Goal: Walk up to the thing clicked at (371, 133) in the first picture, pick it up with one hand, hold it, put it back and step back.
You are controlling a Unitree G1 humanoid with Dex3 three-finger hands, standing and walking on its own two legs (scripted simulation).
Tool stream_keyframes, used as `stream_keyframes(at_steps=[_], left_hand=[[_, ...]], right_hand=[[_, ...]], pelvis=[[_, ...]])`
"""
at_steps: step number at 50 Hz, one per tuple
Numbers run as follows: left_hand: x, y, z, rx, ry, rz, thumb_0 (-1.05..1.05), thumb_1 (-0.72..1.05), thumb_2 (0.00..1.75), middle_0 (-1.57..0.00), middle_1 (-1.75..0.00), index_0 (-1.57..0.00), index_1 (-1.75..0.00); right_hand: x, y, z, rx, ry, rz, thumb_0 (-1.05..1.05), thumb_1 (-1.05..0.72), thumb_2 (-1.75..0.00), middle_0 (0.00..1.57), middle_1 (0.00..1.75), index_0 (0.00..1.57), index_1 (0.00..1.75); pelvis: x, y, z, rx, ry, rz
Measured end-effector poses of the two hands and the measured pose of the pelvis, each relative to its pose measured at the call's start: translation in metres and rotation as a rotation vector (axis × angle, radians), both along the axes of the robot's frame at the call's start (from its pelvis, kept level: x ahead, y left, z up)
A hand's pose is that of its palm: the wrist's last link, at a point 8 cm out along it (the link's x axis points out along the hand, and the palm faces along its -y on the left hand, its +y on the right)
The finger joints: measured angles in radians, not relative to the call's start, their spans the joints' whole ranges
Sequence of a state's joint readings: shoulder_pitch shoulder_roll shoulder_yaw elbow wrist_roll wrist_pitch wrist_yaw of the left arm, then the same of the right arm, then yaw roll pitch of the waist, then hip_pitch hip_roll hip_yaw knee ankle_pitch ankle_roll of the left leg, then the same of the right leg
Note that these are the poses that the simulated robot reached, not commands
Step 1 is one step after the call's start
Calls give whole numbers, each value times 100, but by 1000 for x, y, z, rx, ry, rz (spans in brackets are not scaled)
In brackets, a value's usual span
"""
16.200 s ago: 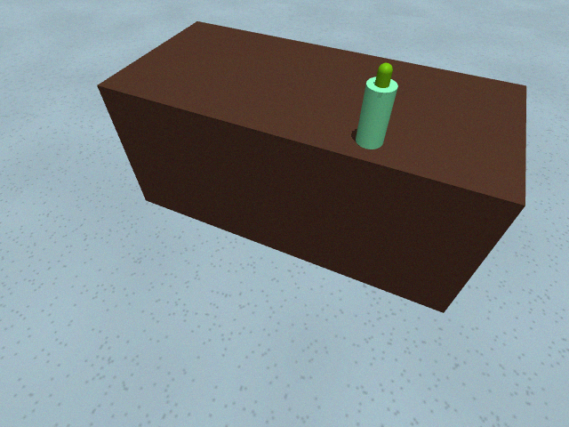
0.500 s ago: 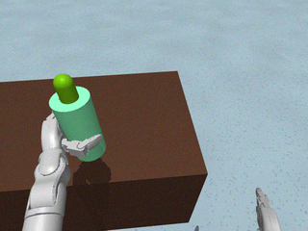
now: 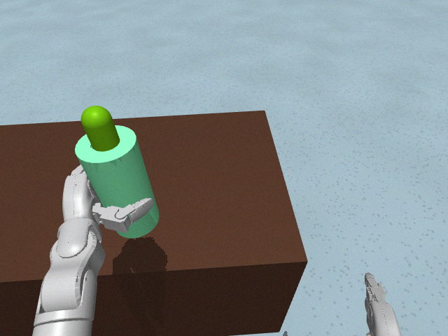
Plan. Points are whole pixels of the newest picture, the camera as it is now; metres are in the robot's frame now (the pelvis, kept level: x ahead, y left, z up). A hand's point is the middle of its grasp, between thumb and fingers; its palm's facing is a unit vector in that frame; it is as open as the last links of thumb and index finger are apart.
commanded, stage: hold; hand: left
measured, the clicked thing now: (118, 174) +0.33 +0.17 +0.17
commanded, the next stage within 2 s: none
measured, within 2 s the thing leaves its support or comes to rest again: neither
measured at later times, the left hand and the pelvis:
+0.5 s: hand (122, 199) +0.32 +0.17 +0.12, palm faces +0.22 -0.98 -0.03, open 11.1 cm; pelvis +0.00 +0.00 +0.00, yaw +0 degrees
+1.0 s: hand (118, 196) +0.32 +0.18 +0.13, palm faces +0.21 -0.98 -0.01, open 11.1 cm; pelvis +0.00 +0.00 +0.01, yaw +0 degrees
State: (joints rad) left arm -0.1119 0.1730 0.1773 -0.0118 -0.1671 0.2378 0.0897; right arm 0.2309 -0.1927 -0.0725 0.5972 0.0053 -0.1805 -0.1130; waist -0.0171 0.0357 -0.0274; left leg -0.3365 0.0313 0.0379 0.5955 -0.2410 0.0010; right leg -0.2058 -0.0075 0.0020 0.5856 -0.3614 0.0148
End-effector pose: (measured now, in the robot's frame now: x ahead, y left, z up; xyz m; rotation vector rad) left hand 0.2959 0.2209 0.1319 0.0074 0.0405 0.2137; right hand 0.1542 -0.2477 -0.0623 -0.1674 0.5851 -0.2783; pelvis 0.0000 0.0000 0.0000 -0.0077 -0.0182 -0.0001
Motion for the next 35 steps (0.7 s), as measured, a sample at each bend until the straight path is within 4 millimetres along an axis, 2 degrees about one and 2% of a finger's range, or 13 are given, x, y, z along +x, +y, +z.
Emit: stream_keyframes(at_steps=[9, 22, 30, 35], left_hand=[[-4, -3, 8, -1, 0, -6, 0, -50, 109, -64, -96, -65, -98], [-9, -3, -7, -8, 49, 3, 0, -50, 109, -64, -96, -65, -98], [-12, 5, 1, -6, 8, 18, 0, -50, 109, -64, -97, -65, -98], [-13, 3, 4, 8, 10, 7, 0, -50, 109, -64, -97, -65, -98]], right_hand=[[-2, -1, -5, 7, 13, -3, -1, 50, -7, 6, 6, 5, 5], [-5, -4, 1, -8, 0, 2, -1, 50, -7, 6, 6, 5, 5], [-1, -2, -1, -12, 3, 0, -1, 49, -7, 6, 6, 5, 5], [1, 4, -2, 0, -1, 13, -1, 49, -7, 6, 6, 5, 5]], pelvis=[[-2, -1, 2, 0, -12, 5], [-4, -2, 4, 1, -12, 3], [-4, -1, 4, -3, -14, 7], [-3, 2, 5, -3, -17, 8]])
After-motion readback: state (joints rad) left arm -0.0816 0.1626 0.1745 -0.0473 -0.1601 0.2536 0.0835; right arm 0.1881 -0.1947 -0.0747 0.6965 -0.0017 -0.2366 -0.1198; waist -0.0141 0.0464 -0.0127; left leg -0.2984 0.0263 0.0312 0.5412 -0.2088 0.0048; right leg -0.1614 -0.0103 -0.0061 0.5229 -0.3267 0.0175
